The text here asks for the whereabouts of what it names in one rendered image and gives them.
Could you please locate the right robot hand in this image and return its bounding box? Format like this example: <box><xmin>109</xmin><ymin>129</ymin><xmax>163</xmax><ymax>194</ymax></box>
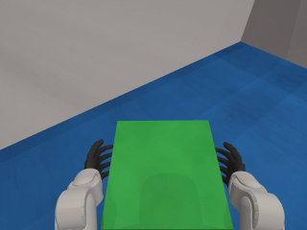
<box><xmin>215</xmin><ymin>142</ymin><xmax>246</xmax><ymax>188</ymax></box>

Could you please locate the robot right forearm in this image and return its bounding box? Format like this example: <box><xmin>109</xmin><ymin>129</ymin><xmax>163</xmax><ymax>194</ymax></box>
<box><xmin>228</xmin><ymin>171</ymin><xmax>285</xmax><ymax>230</ymax></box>

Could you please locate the carton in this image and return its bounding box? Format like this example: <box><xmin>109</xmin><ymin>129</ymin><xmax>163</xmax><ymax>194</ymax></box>
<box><xmin>100</xmin><ymin>120</ymin><xmax>234</xmax><ymax>230</ymax></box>

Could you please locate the left robot hand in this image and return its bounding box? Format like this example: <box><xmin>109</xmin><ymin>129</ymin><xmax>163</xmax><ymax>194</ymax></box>
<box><xmin>84</xmin><ymin>139</ymin><xmax>113</xmax><ymax>180</ymax></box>

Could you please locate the robot left forearm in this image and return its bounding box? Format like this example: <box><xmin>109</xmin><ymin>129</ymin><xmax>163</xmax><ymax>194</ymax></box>
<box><xmin>55</xmin><ymin>168</ymin><xmax>104</xmax><ymax>230</ymax></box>

